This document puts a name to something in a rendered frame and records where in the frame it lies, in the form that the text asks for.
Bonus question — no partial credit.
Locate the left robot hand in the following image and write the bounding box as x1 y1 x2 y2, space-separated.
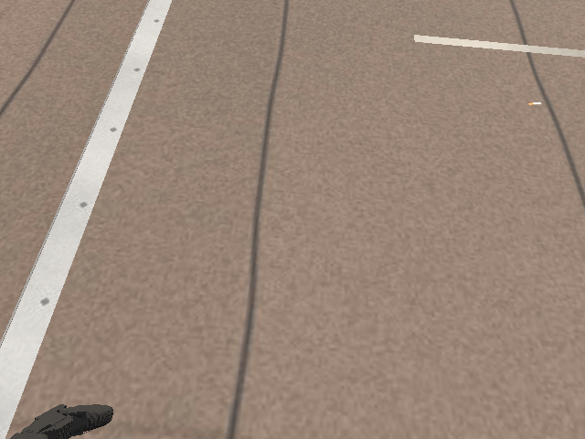
10 404 113 439

